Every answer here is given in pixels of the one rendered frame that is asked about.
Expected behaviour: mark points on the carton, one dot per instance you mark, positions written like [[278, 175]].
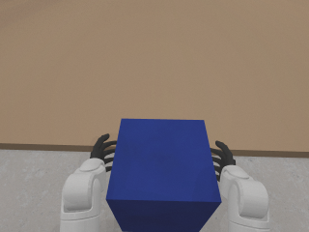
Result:
[[162, 177]]

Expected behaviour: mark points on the robot right hand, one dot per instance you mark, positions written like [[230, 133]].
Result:
[[226, 158]]

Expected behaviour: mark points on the robot left forearm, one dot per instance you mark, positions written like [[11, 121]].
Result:
[[81, 197]]

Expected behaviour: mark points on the robot left hand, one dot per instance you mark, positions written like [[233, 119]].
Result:
[[99, 153]]

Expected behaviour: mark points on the robot right forearm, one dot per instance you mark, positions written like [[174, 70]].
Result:
[[248, 201]]

